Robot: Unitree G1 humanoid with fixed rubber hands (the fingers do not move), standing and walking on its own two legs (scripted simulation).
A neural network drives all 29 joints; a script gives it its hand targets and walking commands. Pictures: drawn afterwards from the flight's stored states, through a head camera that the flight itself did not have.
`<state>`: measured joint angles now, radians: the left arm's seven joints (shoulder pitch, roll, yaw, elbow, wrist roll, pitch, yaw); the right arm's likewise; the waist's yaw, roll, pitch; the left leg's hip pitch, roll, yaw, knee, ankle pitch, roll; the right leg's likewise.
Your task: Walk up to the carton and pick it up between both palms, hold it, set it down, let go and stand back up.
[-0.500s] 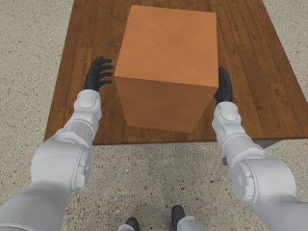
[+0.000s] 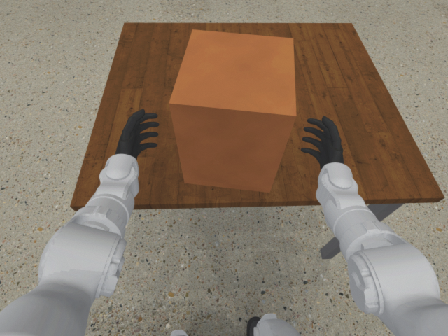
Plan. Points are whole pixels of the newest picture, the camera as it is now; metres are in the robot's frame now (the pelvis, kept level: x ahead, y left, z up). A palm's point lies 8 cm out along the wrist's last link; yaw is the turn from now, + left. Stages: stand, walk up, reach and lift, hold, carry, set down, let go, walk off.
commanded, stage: set down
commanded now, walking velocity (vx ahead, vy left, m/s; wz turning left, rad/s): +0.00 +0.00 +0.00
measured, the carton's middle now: (234, 117) +0.54 -0.06 +0.03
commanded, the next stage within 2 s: none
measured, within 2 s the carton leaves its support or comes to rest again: neither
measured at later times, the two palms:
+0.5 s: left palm (113, 188) +0.39 +0.17 +0.03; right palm (328, 192) +0.34 -0.21 +0.02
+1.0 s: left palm (94, 226) +0.32 +0.20 +0.03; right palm (326, 219) +0.29 -0.19 +0.02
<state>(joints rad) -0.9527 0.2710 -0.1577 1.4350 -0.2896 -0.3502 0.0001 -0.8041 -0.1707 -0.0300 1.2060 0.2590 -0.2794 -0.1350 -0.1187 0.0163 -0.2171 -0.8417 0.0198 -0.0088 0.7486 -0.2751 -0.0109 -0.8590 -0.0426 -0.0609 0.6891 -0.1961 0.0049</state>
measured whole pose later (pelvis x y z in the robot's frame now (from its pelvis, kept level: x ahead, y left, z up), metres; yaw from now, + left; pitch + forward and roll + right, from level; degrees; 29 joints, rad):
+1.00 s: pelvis +0.04 +0.01 +0.04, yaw -1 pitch +2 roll -2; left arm -0.13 0.21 -0.03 0.68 -0.16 -0.29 -0.06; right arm -0.12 -0.05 -0.05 0.80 0.16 -0.44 -0.17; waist -0.02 0.02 0.00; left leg -0.28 0.03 -0.01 0.51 -0.27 0.00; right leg -0.27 0.00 -0.03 0.39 -0.16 0.02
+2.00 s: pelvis +0.06 +0.00 +0.04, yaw -2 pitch -6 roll -1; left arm 0.27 0.28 -0.08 0.36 -0.18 -0.18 -0.02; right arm 0.28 -0.09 -0.02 0.43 0.11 -0.27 -0.08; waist 0.03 -0.01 0.10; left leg -0.03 0.03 0.01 0.41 -0.27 -0.01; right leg -0.06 0.00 0.01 0.35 -0.19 0.01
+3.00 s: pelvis +0.06 -0.01 +0.04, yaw -1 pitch -6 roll -1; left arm 0.24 0.22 -0.03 0.44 -0.06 0.06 0.00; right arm 0.24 -0.14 -0.01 0.58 0.00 -0.18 -0.02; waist 0.02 0.01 0.11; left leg 0.00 0.04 0.00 0.36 -0.25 -0.03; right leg -0.05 0.01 0.00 0.34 -0.18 0.00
